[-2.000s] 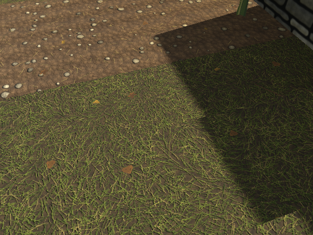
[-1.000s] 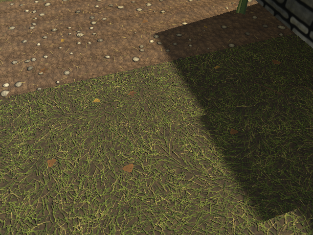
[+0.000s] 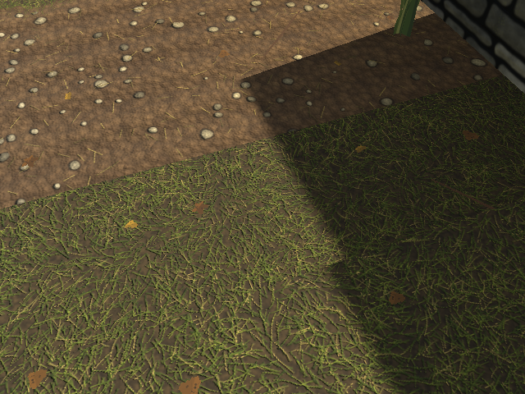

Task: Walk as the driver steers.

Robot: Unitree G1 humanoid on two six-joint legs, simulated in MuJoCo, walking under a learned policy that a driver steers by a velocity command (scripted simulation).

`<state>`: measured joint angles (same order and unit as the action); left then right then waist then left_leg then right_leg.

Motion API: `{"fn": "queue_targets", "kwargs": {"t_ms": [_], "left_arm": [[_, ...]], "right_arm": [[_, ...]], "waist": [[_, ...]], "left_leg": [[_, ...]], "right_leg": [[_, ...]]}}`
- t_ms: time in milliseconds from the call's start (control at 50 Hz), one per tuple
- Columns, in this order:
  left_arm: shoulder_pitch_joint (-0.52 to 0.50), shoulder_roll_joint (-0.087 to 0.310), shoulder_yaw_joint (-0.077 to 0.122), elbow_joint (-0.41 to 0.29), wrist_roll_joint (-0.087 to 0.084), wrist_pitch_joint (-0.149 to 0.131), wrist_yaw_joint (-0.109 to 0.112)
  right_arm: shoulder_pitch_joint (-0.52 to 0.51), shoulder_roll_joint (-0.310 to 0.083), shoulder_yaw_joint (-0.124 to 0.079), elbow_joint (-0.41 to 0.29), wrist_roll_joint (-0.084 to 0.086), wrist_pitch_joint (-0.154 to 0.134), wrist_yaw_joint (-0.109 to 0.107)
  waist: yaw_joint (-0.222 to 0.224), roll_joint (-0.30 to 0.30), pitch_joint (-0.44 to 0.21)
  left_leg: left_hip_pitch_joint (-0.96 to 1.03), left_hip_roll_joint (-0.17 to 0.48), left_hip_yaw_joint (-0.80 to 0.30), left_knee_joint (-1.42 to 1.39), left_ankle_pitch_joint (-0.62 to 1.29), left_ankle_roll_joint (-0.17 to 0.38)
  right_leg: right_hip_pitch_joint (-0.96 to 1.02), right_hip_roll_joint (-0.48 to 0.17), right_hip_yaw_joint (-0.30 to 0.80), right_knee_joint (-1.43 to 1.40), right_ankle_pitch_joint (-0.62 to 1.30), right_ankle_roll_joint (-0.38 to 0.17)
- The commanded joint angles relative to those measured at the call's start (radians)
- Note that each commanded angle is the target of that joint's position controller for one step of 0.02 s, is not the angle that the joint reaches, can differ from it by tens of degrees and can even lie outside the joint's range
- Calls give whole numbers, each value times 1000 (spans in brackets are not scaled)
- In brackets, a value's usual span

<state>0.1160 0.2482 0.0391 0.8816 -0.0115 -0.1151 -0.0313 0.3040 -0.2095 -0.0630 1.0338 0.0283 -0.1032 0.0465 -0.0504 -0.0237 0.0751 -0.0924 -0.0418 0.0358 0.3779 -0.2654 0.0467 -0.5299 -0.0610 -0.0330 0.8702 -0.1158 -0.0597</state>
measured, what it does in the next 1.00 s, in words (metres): goes down, turning left: right foot 0.14 m lower, then left foot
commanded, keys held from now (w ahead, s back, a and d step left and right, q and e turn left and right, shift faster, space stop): w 0.18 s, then w+q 0.82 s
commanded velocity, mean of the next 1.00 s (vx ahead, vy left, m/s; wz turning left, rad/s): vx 0.50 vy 0.00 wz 0.35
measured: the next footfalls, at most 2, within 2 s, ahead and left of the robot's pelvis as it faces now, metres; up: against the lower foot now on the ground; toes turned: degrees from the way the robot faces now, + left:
right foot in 0.24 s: +0.33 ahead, -0.13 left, -0.14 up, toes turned -3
left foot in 0.78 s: +0.59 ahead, +0.14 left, -0.14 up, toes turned +19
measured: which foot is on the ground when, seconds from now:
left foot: down 0.00-0.22, up 0.24-0.76, down 0.78-1.00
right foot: up 0.00-0.22, down 0.24-0.80, up 0.82-1.00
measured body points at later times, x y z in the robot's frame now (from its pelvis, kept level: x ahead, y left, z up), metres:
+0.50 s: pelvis +0.31 -0.06 -0.15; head +0.33 -0.06 +0.30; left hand +0.29 +0.19 -0.30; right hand +0.43 -0.30 -0.29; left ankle +0.38 +0.13 -0.80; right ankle +0.29 -0.12 -0.88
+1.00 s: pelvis +0.54 +0.07 -0.14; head +0.57 +0.09 +0.31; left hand +0.56 +0.38 -0.25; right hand +0.73 -0.15 -0.25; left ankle +0.55 +0.13 -0.88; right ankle +0.66 -0.11 -0.81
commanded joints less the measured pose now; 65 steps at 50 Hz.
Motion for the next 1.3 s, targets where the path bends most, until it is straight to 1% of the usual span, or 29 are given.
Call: {"fn": "queue_targets", "kwargs": {"t_ms": [20, 80, 120, 200, 240, 260, 280, 300, 320, 340, 360, 420, 520, 660, 720, 760, 780, 800, 820, 840, 860, 880, 920, 1020, 1060, 1140, 1180, 1220, 1300], "left_arm": [[136, 13, 15, 44, -3, -30, -25], [-222, 42, 4, -77, -5, -64, -40], [-179, 62, 2, -82, -6, -54, -63], [65, 95, 6, -10, -8, -39, -69], [403, 122, 20, 85, 21, -15, -44], [375, 117, 1, 69, 48, -19, -41], [358, 160, 25, 48, 33, -8, -34], [362, 218, 51, 60, 24, 9, -25], [239, 159, 38, 42, 22, 16, -17], [146, 187, 46, 30, 36, 16, -10], [94, 129, 35, 17, 31, 7, -9], [82, 99, 31, 33, 33, -16, 6], [218, 94, 48, 82, 29, 0, 63], [292, 120, 62, 100, 11, 43, 71], [267, 159, 72, 89, 2, 56, 71], [233, 196, 78, 77, -2, 65, 77], [206, 196, 74, 65, -2, 66, 77], [224, 143, 59, 30, 26, 56, 74], [261, 55, 29, -23, 19, 9, 50], [125, 138, 52, -51, -25, -28, 35], [83, 147, 54, -67, -40, -39, 35], [90, 139, 57, -51, -18, -37, 50], [147, 155, 74, -27, 13, -4, 64], [-13, 112, 67, -119, 28, 33, 74], [-3, 91, 59, -115, 40, 22, 53], [-143, 168, 80, -181, -8, -6, 17], [-208, 168, 77, -209, -1, -28, -5], [-249, 120, 58, -233, 30, -39, -25], [-259, 78, 35, -269, 30, -42, -44]], "right_arm": [[-105, -112, -22, -68, 5, -32, -39], [45, -111, -19, 1, 15, -37, -75], [42, -129, -25, 13, 13, -32, -95], [31, -93, -7, 0, 6, 6, -90], [-36, -117, -19, -18, 2, 13, -66], [165, -42, -5, -12, 21, 13, -47], [188, -92, -10, -14, 39, -6, -36], [154, -125, -22, -39, 58, -15, -38], [48, -155, -30, -70, 56, 0, -58], [47, -81, -14, -90, 56, 27, -70], [77, -81, -8, -78, 24, 55, -73], [28, -76, -18, -107, -8, 87, -78], [-129, -51, -13, -181, -10, 57, -53], [-362, -16, 0, -304, -1, 69, 1], [-363, -36, -9, -336, 1, 69, 20], [-197, -107, -42, -315, 1, 69, 20], [-15, -176, -79, -269, 4, 70, 7], [96, -291, -113, -245, 7, 76, -17], [68, -346, -108, -279, 2, 63, -15], [98, -260, -82, -272, -14, 57, -11], [45, -212, -70, -267, -16, 47, -11], [-47, -182, -61, -288, -11, 38, -9], [-146, -144, -47, -323, -20, 33, -12], [-39, -207, -62, -291, -11, 30, -52], [-13, -220, -69, -299, -32, 37, -59], [161, -166, -47, -252, -9, 30, -72], [208, -185, -50, -249, -10, 27, -83], [172, -175, -42, -259, -7, 41, -107], [150, -183, -35, -281, 0, 45, -113]], "waist": [[57, 74, -7], [-77, 46, 104], [-50, 107, 83], [79, -5, 4], [284, -175, -144], [167, -299, -251], [169, -402, -260], [145, -323, -279], [97, -25, -201], [33, -95, -164], [16, 16, -113], [5, -5, -58], [60, -4, -62], [118, 12, 26], [87, -39, 2], [-15, -73, -97], [-109, -48, -194], [-112, 116, -285], [-22, 249, -433], [-84, 145, -386], [-56, 131, -243], [1, 34, -159], [78, 42, -137], [48, 68, -110], [43, 81, -172], [-7, 103, -108], [-26, 109, -76], [-27, 119, -55], [-34, 114, -20]], "left_leg": [[-167, 171, -128, -106, -52, 106], [-110, 132, -108, -19, -110, 68], [-102, 163, -112, 80, -109, 81], [-92, 148, -105, 467, -71, 72], [-291, -24, -23, 1128, -350, 20], [-535, 0, -207, 1203, -433, 70], [-661, 29, -272, 1168, -370, 74], [-781, 39, -254, 1238, -292, 41], [-736, 80, -212, 1080, -92, 36], [-703, 111, -205, 1096, -28, -16], [-651, 163, -226, 1061, -19, -48], [-609, 204, -242, 882, 35, -71], [-685, 171, -203, 595, 238, -21], [-692, 126, -35, 340, 243, 26], [-574, 74, 46, 292, 104, 64], [-323, -9, 96, 264, 50, 108], [-39, -29, 57, 199, 122, 152], [268, 179, -305, 170, 103, 249], [474, 374, -881, -24, -60, 423], [473, 363, -824, -101, -83, 362], [344, 332, -657, -97, 3, 314], [169, 281, -528, -89, 135, 273], [-61, 210, -382, -102, 315, 234], [-128, 161, -336, -140, 381, 227], [-120, 153, -318, -80, 453, 214], [151, 208, -515, -34, 184, 221], [246, 233, -585, -10, 136, 233], [46, 151, -491, 27, 81, 211], [-188, 100, -494, 141, -8, 187]], "right_leg": [[142, 0, -31, -78, 366, 19], [101, 33, -40, -492, 570, 33], [133, -7, 21, -489, 660, 15], [303, -51, 42, -549, 624, -31], [665, -137, 78, -519, 664, -136], [901, -212, 127, -235, 750, -110], [932, -276, 215, -200, 820, -153], [893, -370, 417, -316, 377, -243], [662, -348, 471, -539, -32, -221], [489, -424, 566, -591, -90, -267], [362, -408, 554, -587, -1, -244], [234, -289, 308, -633, -10, -184], [431, -212, 40, -623, 336, -94], [569, -230, -128, -624, 316, -68], [603, -244, -177, -534, 544, -52], [583, -230, -210, -300, 844, -28], [456, -189, -231, -68, 767, 9], [128, -98, -238, 308, 222, 62], [-165, 103, -2, 567, -481, 80], [-297, 57, 133, 578, -439, 52], [-335, 17, 115, 506, -356, 29], [-269, -28, 112, 411, -277, 32], [-75, -77, 120, 265, -202, 52], [-78, -31, 104, -28, -15, 106], [-35, -7, 98, -2, 159, 99], [-380, -29, 221, -69, 143, 54], [-496, -27, 247, -129, 127, 36], [-309, 12, 198, -262, 332, 40], [-92, 61, 164, -306, 422, 39]]}}
Keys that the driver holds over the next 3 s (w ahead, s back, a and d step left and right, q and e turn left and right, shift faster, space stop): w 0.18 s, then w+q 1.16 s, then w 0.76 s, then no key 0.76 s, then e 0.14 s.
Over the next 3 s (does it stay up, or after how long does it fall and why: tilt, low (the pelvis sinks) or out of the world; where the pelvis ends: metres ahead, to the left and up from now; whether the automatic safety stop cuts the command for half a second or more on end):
stays up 1.31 0.42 -0.29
